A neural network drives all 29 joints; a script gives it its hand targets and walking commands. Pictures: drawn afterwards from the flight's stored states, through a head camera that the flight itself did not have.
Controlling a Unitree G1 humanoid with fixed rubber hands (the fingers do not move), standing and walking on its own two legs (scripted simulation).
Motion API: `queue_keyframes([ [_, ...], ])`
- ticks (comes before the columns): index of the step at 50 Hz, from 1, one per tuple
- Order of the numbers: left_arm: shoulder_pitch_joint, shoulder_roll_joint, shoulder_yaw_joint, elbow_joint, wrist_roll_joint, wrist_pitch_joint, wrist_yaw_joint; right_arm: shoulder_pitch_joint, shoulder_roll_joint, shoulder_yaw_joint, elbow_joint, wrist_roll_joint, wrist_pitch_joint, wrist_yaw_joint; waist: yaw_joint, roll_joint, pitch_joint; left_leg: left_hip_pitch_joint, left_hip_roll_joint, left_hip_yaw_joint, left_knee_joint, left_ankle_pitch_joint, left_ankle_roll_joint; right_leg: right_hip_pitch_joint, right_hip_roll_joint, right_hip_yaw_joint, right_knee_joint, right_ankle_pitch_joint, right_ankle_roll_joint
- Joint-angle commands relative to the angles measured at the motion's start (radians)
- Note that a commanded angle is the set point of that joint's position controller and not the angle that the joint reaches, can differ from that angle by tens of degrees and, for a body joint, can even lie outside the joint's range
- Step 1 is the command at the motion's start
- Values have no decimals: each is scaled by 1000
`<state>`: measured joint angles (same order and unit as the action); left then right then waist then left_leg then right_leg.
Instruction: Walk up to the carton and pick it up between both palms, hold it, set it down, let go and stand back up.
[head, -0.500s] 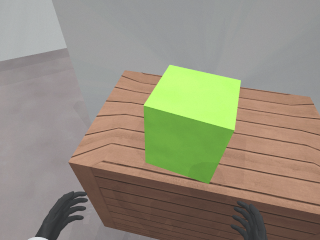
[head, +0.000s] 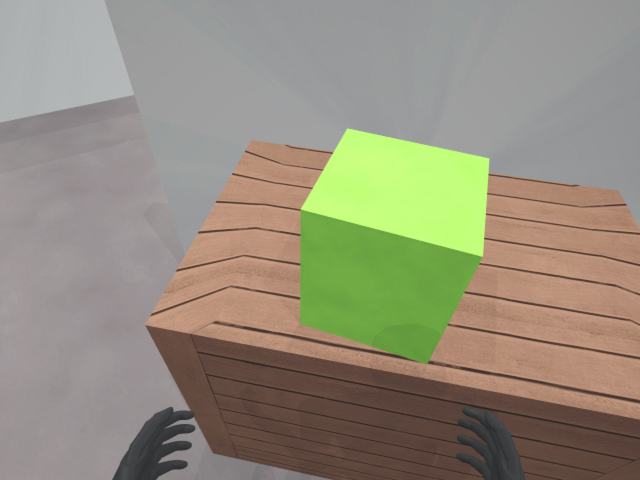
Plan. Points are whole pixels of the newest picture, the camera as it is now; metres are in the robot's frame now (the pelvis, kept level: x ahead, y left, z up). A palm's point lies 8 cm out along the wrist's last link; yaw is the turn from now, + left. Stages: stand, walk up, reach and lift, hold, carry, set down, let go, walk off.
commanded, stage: set down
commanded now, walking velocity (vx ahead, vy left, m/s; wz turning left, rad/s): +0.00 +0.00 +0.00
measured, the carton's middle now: (387, 247) +0.46 -0.08 +0.04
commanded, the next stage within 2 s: let go in 1.24 s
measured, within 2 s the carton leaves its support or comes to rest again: neither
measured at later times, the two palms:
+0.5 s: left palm out of the picture +0.14 +0.21 -0.07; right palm out of the picture +0.14 -0.23 -0.06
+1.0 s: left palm out of the picture +0.14 +0.19 -0.08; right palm out of the picture +0.14 -0.25 -0.08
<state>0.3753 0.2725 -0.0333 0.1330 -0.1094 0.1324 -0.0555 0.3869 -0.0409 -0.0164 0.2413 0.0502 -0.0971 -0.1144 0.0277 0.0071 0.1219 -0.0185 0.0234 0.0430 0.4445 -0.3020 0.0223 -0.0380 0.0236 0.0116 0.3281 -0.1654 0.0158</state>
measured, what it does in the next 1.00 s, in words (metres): stands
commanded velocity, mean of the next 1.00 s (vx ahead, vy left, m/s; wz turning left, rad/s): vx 0.00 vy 0.00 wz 0.00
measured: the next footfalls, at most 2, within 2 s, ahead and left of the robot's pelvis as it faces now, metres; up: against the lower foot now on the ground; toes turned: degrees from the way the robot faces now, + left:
none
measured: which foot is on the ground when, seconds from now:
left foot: down 0.00-1.00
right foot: down 0.00-1.00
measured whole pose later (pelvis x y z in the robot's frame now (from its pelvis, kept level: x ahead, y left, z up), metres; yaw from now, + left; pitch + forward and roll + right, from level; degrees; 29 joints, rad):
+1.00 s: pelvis -0.01 -0.04 +0.00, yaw +2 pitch -5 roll +0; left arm 0.19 0.24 -0.02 0.50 -0.04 0.15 -0.01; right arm 0.23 -0.11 -0.03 0.62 -0.03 -0.14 -0.02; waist 0.00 -0.02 0.08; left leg -0.08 0.03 0.01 0.42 -0.25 -0.03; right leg -0.14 0.02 -0.03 0.43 -0.20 -0.04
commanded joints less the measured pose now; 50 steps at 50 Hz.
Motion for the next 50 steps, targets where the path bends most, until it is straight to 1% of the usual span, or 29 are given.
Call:
queue_keyframes([
  [1, -114, 88, 33, -167, -2, -61, 22, -72, -121, -65, -147, -22, -48, 20, -23, 71, -91, -232, 44, -13, -169, 204, -64, 181, 17, 0, 0, 181, -30],
  [2, -107, 54, 24, -113, 15, -43, 31, -99, -142, -81, -70, -27, -45, 38, -27, 81, -91, -200, 53, -19, -165, 223, -79, 153, 23, -7, 12, 153, -36],
  [3, -109, 72, 29, -113, 14, -51, 30, -88, -143, -77, -89, -25, -49, 35, -18, 79, -73, -210, 48, -19, -167, 236, -70, 150, 29, -13, 12, 159, -33],
  [4, -113, 35, 31, -109, 34, -42, 36, -106, -138, -77, -29, -32, -47, 47, -14, 105, -56, -190, 48, -15, -166, 268, -85, 133, 24, -8, -11, 152, -39],
  [9, -112, 59, 43, -40, 35, -49, 39, -107, -167, -62, -6, -33, -64, 70, -16, 30, -68, -110, 29, -2, -129, 362, -88, 68, 21, -8, -21, 160, -45],
  [11, -146, 60, 49, -9, 49, -45, 40, -124, -174, -70, 2, -39, -60, 71, -6, 41, -53, -117, 14, 13, -135, 295, -85, 46, 14, -13, -19, 123, -50],
  [13, -144, 63, 44, 25, 53, -46, 51, -142, -185, -76, 34, -47, -57, 84, -17, 27, -47, -167, 27, 3, -150, 263, -71, 62, 20, -24, -2, 133, -46],
  [14, -155, 39, 48, 50, 70, -41, 52, -161, -194, -81, 56, -56, -55, 89, 3, 44, -39, -174, 28, 9, -156, 265, -78, 62, 17, -17, -9, 122, -56],
  [15, -164, 73, 44, -12, 34, -61, 50, -151, -179, -59, -9, -31, -67, 82, 4, 11, -102, -184, 22, 23, -147, 257, -68, 107, 12, -1, -5, 150, -45],
  [16, -154, 50, 50, 68, 64, -46, 58, -152, -191, -75, 83, -56, -62, 92, -11, 38, -57, -169, 17, 16, -151, 268, -76, 56, 12, -21, 1, 128, -49],
  [17, -190, 74, 44, 38, 44, -54, 52, -183, -178, -58, 47, -49, -69, 88, 3, 33, -81, -165, 13, 19, -135, 245, -72, 55, 1, 0, -9, 111, -55],
  [18, -196, 44, 39, 92, 76, -33, 64, -197, -208, -92, 121, -68, -59, 102, -8, 81, -56, -176, 27, 14, -162, 215, -78, 37, 22, -33, 16, 82, -55],
  [19, -200, 57, 38, 44, 53, -45, 65, -185, -196, -87, 79, -63, -69, 98, -8, 74, -68, -203, 37, 12, -172, 210, -67, 74, 26, -24, 20, 107, -48],
  [21, -192, 66, 36, 106, 49, -50, 64, -184, -200, -76, 95, -59, -80, 100, -3, 35, -95, -188, 27, 17, -152, 224, -60, 64, 15, -20, 19, 121, -47],
  [25, -241, 86, 42, 91, 51, -60, 73, -218, -181, -57, 103, -63, -91, 104, -5, 21, -144, -168, 12, 33, -130, 207, -62, 28, 4, -20, 19, 100, -47],
  [26, -243, 69, 39, 133, 67, -52, 77, -221, -192, -60, 174, -70, -82, 113, -10, 53, -133, -163, 7, 30, -133, 194, -72, 9, 3, -24, 17, 73, -52],
  [28, -253, 89, 40, 142, 43, -50, 66, -223, -176, -54, 127, -71, -77, 102, -6, -6, -132, -179, 4, 36, -129, 179, -61, 11, -13, -10, 8, 79, -43],
  [29, -259, 96, 39, 131, 44, -51, 64, -218, -167, -55, 140, -71, -80, 96, -20, 13, -141, -186, 12, 35, -130, 180, -57, 41, -11, -15, 22, 96, -36],
  [31, -268, 108, 60, 114, 56, -53, 68, -220, -166, -52, 147, -76, -88, 90, -16, 19, -149, -176, -1, 33, -117, 197, -53, 35, -20, -11, 23, 123, -37],
  [33, -250, 85, 52, 163, 68, -42, 60, -204, -158, -54, 214, -72, -83, 88, -30, 32, -125, -155, -3, 27, -113, 219, -58, 10, -28, -8, 17, 147, -29],
  [34, -243, 97, 58, 147, 45, -48, 49, -190, -144, -36, 144, -60, -91, 77, -23, -4, -148, -152, -7, 35, -107, 226, -52, 27, -31, 2, 13, 169, -22],
  [35, -239, 69, 58, 201, 75, -27, 50, -199, -166, -47, 235, -78, -77, 85, -31, 21, -117, -145, -12, 27, -112, 201, -57, 1, -36, -7, 7, 140, -23],
  [39, -272, 119, 65, 183, 49, -34, 44, -213, -139, -42, 199, -75, -80, 72, -35, -35, -133, -149, -26, 37, -101, 178, -42, 1, -58, 2, 2, 124, -9],
  [40, -281, 103, 71, 170, 71, -26, 45, -211, -154, -57, 215, -81, -82, 68, -40, -21, -142, -130, -24, 31, -104, 179, -40, 9, -53, -4, 4, 131, -8],
  [41, -298, 97, 58, 210, 65, -23, 48, -238, -168, -53, 244, -77, -78, 75, -29, 4, -148, -142, -22, 27, -114, 161, -50, -1, -47, -3, 8, 105, -20],
  [42, -292, 103, 70, 196, 57, -23, 52, -239, -160, -48, 213, -82, -79, 76, -28, -42, -144, -161, -28, 35, -101, 161, -37, 3, -47, -3, 11, 97, -17],
  [44, -281, 116, 70, 185, 51, -35, 49, -230, -149, -39, 183, -76, -89, 73, -21, -27, -151, -163, -29, 40, -99, 165, -29, -5, -55, -2, 13, 111, -10],
  [47, -304, 97, 61, 214, 79, -18, 58, -253, -173, -51, 263, -91, -78, 93, -28, -10, -132, -175, -22, 31, -108, 138, -36, -23, -53, -11, 14, 83, -17],
  [50, -307, 101, 67, 182, 76, -29, 63, -234, -162, -43, 227, -76, -91, 93, -27, -12, -131, -175, -25, 31, -96, 154, -32, -16, -61, 2, 11, 107, -12],
])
